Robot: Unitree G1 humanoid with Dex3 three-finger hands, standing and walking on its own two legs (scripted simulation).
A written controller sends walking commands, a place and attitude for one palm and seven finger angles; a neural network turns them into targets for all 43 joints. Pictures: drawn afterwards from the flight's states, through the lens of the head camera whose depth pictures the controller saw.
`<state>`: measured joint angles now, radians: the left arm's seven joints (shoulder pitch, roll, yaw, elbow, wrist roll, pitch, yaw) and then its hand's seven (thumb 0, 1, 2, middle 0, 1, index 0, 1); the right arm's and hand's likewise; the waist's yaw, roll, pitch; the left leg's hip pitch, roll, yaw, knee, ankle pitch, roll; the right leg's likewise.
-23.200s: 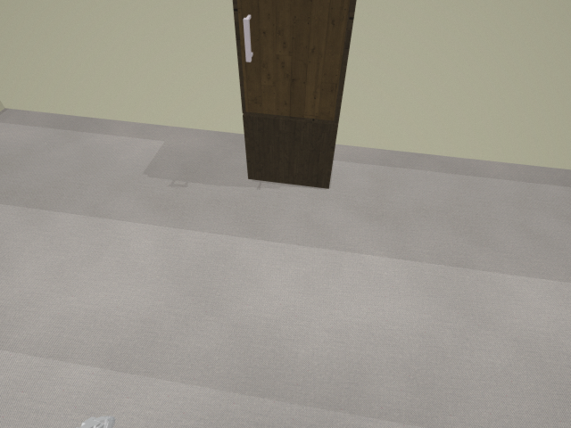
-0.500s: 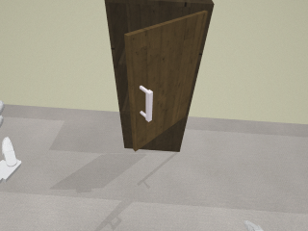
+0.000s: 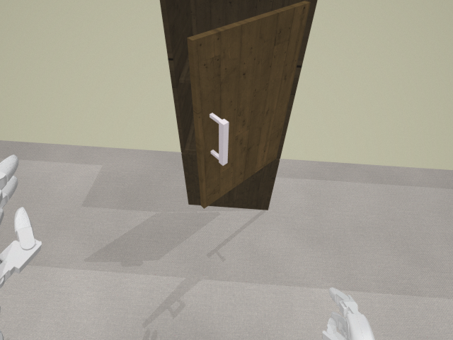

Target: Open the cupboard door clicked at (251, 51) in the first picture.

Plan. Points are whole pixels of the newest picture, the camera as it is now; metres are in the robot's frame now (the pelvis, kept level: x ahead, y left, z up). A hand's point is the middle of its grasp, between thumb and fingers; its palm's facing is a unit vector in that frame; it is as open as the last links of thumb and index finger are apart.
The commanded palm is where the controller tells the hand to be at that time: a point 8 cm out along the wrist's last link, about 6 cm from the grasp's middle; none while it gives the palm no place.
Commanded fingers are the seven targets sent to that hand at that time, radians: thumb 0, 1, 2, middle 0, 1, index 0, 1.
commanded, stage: let the arm hang, fingers relaxed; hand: left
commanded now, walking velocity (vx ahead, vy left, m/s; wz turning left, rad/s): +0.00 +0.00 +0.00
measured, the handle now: (218, 140) +0.62 +0.06 -0.02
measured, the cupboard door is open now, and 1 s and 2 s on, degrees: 46 46 46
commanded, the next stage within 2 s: look to check the result in 1.14 s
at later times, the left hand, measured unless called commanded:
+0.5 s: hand out of the picture -0.08 +0.15 -0.18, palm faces +0.05 -0.99 -0.12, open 7.3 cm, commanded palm none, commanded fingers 0.00 0.90 0.90 -0.20 -0.30 -0.20 -0.30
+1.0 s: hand out of the picture +0.01 +0.15 -0.18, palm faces +0.06 -0.98 -0.20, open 7.4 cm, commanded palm none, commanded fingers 0.00 0.90 0.90 -0.20 -0.30 -0.20 -0.30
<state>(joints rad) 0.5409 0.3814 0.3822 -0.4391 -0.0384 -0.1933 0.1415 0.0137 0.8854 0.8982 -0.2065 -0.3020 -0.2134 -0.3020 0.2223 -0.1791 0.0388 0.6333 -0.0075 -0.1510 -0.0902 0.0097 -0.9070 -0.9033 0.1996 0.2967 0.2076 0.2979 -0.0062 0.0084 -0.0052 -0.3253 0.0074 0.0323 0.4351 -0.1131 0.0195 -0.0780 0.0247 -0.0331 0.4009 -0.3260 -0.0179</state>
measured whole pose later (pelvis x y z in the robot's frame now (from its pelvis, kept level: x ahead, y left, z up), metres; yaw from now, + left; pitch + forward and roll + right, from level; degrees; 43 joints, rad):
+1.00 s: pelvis +0.01 -0.02 +0.00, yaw +2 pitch -3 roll +0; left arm 0.28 0.13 0.01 1.12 0.00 -0.01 0.04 0.00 0.90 0.90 -0.20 -0.30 -0.20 -0.30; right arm 0.26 -0.15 0.00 1.15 -0.02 0.02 -0.04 0.01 -0.92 -0.90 0.20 0.30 0.20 0.30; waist -0.02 0.02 0.04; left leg -0.28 -0.01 0.00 0.46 -0.14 0.00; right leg -0.02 0.02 -0.07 0.44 -0.37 -0.04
